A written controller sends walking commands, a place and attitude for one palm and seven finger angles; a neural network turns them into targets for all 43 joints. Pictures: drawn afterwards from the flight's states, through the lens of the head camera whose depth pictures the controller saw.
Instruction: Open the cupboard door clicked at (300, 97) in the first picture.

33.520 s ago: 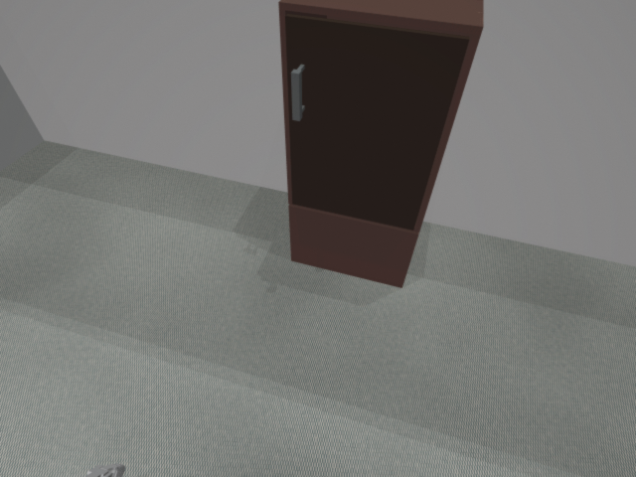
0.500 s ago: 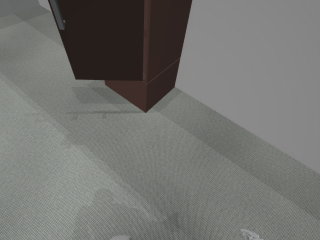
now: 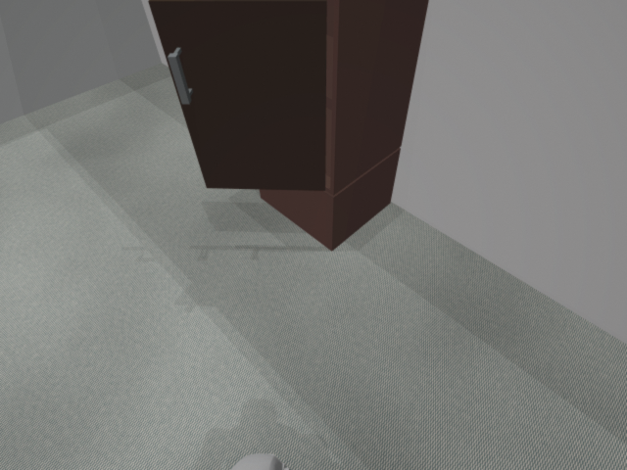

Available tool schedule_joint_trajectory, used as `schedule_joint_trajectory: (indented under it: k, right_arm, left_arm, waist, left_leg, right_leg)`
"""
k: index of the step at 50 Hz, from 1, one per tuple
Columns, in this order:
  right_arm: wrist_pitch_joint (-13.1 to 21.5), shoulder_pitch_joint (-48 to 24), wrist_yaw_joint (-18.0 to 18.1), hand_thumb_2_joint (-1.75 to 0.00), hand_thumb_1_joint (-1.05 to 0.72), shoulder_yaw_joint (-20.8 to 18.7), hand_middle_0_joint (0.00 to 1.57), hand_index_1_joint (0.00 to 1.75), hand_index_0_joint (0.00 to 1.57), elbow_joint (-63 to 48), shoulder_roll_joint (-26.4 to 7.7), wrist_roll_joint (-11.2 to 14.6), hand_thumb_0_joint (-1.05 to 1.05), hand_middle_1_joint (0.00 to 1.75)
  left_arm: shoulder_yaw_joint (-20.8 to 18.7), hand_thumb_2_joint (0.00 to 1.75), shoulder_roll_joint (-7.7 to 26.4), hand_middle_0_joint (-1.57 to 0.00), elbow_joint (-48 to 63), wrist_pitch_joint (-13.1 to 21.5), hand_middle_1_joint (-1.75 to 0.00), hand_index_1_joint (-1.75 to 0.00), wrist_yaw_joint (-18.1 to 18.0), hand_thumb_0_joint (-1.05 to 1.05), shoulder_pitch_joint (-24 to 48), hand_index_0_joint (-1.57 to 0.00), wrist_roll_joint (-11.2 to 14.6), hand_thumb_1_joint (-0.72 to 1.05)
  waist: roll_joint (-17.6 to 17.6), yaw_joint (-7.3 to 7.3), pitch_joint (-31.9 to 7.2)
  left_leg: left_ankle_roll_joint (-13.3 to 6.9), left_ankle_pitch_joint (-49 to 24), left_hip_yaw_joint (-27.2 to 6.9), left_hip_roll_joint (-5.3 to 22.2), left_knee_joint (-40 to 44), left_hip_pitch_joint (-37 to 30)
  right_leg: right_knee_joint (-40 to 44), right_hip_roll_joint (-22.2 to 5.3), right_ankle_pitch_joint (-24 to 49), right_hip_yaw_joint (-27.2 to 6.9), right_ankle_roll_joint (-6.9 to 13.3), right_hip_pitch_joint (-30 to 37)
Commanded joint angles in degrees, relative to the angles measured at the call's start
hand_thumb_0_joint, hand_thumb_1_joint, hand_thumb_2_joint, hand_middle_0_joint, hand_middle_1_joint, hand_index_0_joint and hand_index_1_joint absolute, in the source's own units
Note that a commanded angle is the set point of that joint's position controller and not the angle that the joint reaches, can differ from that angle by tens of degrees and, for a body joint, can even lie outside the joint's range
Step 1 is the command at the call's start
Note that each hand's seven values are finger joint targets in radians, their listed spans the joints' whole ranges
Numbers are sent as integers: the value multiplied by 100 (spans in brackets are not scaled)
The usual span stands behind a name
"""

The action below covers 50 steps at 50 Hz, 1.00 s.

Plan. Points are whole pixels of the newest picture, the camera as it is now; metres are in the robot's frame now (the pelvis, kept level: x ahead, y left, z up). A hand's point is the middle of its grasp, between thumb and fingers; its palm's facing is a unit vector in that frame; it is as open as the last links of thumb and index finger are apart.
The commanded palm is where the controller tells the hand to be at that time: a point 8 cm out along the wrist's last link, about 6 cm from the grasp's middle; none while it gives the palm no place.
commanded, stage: take the last steps up to it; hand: left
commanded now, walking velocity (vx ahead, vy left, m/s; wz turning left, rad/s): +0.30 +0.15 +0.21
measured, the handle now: (182, 76) +1.02 +0.40 +0.00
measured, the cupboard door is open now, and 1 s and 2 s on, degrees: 42 42 42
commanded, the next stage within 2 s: come to a stop and stand still in 1.16 s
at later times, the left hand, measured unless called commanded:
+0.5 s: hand out of the picture +0.15 +0.30 -0.17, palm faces +0.13 -0.97 -0.21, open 7.3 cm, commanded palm none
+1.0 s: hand (157, 363) +0.31 +0.29 -0.16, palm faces +0.14 -0.97 -0.22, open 7.1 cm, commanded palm none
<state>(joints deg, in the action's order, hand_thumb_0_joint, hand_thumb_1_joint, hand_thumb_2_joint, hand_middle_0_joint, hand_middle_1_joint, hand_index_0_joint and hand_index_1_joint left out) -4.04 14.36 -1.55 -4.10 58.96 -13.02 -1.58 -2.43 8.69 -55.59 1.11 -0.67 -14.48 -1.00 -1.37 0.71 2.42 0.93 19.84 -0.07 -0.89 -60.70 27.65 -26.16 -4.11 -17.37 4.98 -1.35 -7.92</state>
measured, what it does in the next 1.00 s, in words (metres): walks ahead: left foot, then right foot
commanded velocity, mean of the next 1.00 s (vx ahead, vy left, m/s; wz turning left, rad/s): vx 0.29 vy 0.08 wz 0.01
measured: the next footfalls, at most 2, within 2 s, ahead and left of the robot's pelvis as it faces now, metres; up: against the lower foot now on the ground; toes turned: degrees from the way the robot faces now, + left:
left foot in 0.26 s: +0.16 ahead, +0.20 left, +0.00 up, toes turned +12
right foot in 0.70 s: +0.32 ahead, +0.01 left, +0.00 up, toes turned -4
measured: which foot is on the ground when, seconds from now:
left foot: up 0.00-0.24, down 0.26-0.72, up 0.74-1.00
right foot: down 0.00-0.26, up 0.28-0.68, down 0.70-1.00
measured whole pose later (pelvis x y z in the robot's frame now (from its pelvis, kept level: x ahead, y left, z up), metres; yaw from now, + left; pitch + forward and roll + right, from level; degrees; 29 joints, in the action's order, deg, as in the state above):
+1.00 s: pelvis +0.31 +0.10 +0.01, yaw +4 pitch +0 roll +1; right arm -0.1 14.4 -1.0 -3.3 61.4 -9.8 -1.4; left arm -3.2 9.5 -61.0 4.4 -0.6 -17.0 -0.7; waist 0.0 0.2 1.9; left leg 2.3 11.4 2.7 5.6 -49.0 30.1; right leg -17.5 -1.6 -12.3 8.4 2.0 -5.2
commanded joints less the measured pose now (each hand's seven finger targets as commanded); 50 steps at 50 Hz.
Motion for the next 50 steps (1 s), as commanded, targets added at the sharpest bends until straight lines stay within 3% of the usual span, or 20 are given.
schedule_joint_trajectory:
  k: [1,8,11,12,13,14,15,17,19,23,30,33,34,35,36,37,39,42,45,50]
  right_arm:
    - [268,-624,-87,-90,-90,-66,20,30,20,-587,-226,28,0,30]
    - [394,-1119,-184,-90,-90,56,20,30,20,-799,-34,72,0,30]
    - [502,-49,-107,-90,-90,9,20,30,20,-498,-280,47,0,30]
    - [548,828,-26,-90,-90,-106,20,30,20,-237,-724,14,0,30]
    - [604,1655,78,-90,-90,-290,20,30,20,-83,-1431,-69,0,30]
    - [545,1932,196,-90,-90,-275,20,30,20,-10,-1540,-15,0,30]
    - [582,1444,234,-90,-90,-224,20,30,20,-77,-1392,-25,0,30]
    - [651,631,264,-90,-90,-37,20,30,20,-295,-714,-16,0,30]
    - [768,448,283,-90,-90,50,20,30,20,-251,-475,0,0,30]
    - [825,519,265,-90,-90,42,20,30,20,-138,-318,9,0,30]
    - [786,770,228,-90,-90,75,20,30,20,91,-417,-21,0,30]
    - [746,715,233,-90,-90,97,20,30,20,186,-409,-12,0,30]
    - [756,692,214,-90,-90,120,20,30,20,191,-312,32,0,30]
    - [776,742,173,-90,-90,128,20,30,20,97,-120,91,0,30]
    - [742,666,161,-90,-90,114,20,30,20,-37,-223,86,0,30]
    - [703,296,159,-90,-90,51,20,30,20,-36,-324,55,0,30]
    - [631,119,136,-90,-90,40,20,30,20,5,-104,40,0,30]
    - [521,614,96,-90,-90,93,20,30,20,235,168,4,0,30]
    - [497,370,59,-90,-90,79,20,30,20,114,286,13,0,30]
    - [535,-379,-27,-90,-90,90,20,30,20,-204,213,36,0,30]
  left_arm:
    - [-255,90,1020,-20,58,272,-30,-30,-50,0,-464,-20,-30,90]
    - [-301,90,1257,-20,-349,250,-30,-30,-11,0,-849,-20,-95,90]
    - [-338,90,1314,-20,-331,175,-30,-30,17,0,-535,-20,-74,90]
    - [-284,90,1067,-20,-283,144,-30,-30,59,0,-573,-20,-58,90]
    - [-207,90,624,-20,-68,115,-30,-30,109,0,-648,-20,15,90]
    - [-118,90,538,-20,229,106,-30,-30,79,0,-67,-20,-1,90]
    - [-101,90,462,-20,235,134,-30,-30,49,0,74,-20,-1,90]
    - [-139,90,558,-20,42,104,-30,-30,110,0,148,-20,-31,90]
    - [-118,90,448,-20,-162,54,-30,-30,153,0,-214,-20,-61,90]
    - [-107,90,353,-20,-62,-27,-30,-30,153,0,-32,-20,-55,90]
    - [-118,90,403,-20,338,9,-30,-30,181,0,767,-20,-44,90]
    - [-177,90,514,-20,229,59,-30,-30,177,0,295,-20,-55,90]
    - [-245,90,769,-20,42,123,-30,-30,150,0,-329,-20,-71,90]
    - [-366,90,1263,-20,-199,204,-30,-30,108,0,-1153,-20,-95,90]
    - [-404,90,1600,-20,-263,193,-30,-30,75,0,-1474,-20,13,90]
    - [-352,90,1346,-20,-184,214,-30,-30,29,0,-1094,-20,33,90]
    - [-220,90,851,-20,16,224,-30,-30,-10,0,-376,-20,42,90]
    - [-119,90,535,-20,-118,376,-30,-30,13,0,-365,-20,30,90]
    - [-152,90,548,-20,-274,442,-30,-30,16,0,-621,-20,7,90]
    - [-132,90,789,-20,-528,424,-30,-30,31,0,-778,-20,-12,90]
  waist:
    - [1070,-239,263]
    - [1338,-410,355]
    - [983,158,38]
    - [-62,518,-486]
    - [-1897,769,-975]
    - [-1254,809,-858]
    - [-1104,610,-799]
    - [-822,277,-89]
    - [-584,-10,-108]
    - [-177,-119,65]
    - [-79,-52,375]
    - [127,-309,199]
    - [521,-577,-5]
    - [1545,-816,-466]
    - [1981,-824,-609]
    - [1533,-731,-262]
    - [556,-346,229]
    - [903,-57,-13]
    - [587,-127,-76]
    - [860,-255,158]
  left_leg:
    - [213,-464,5,466,5,1110]
    - [99,-309,580,342,2114,78]
    - [-33,-514,976,-2,3144,-1937]
    - [-171,-238,561,368,3367,-3166]
    - [-775,13,-1962,1997,4022,-3983]
    - [-1193,103,-2450,2415,4584,-3642]
    - [-1316,628,-2439,2427,4669,-3168]
    - [-1160,487,-1636,2030,4912,-2006]
    - [-1041,-492,-949,1789,4974,-1799]
    - [-1202,-1080,-395,1679,5197,-1734]
    - [-1229,-1110,-272,1691,5087,-1792]
    - [-909,-1022,30,1344,4214,-1491]
    - [-685,-1020,303,928,3154,-946]
    - [-323,-111,871,215,1520,215]
    - [-196,1566,659,17,-38,777]
    - [-203,1040,29,299,-668,1004]
    - [-98,-76,-152,677,-608,894]
    - [86,-692,93,740,63,420]
    - [177,-811,271,694,741,494]
    - [151,-929,446,602,1834,468]
  right_leg:
    - [1602,-1569,529,-804,619,492]
    - [1230,-1680,1033,-259,574,279]
    - [218,-1381,929,157,343,-612]
    - [-1286,-1008,795,550,186,-1155]
    - [-3234,-86,-1690,805,-128,-2592]
    - [-4265,-65,-1876,75,41,-3083]
    - [-4854,-210,-1556,-181,185,-3258]
    - [-4850,-507,-582,-363,204,-3104]
    - [-4382,-542,-228,-336,161,-2695]
    - [-3163,-464,135,-243,94,-2423]
    - [-1479,-197,310,-64,146,-1732]
    - [-594,62,486,131,218,-438]
    - [-182,-70,444,-228,345,632]
    - [428,-1399,316,-2077,899,1871]
    - [1321,-2339,-100,-3448,1472,1833]
    - [1529,-2219,-512,-3473,1445,1162]
    - [1696,-1793,-429,-2242,1170,172]
    - [1698,-1220,1129,-858,842,-42]
    - [1635,-1199,1871,-657,941,219]
    - [1556,-1262,1908,-503,979,377]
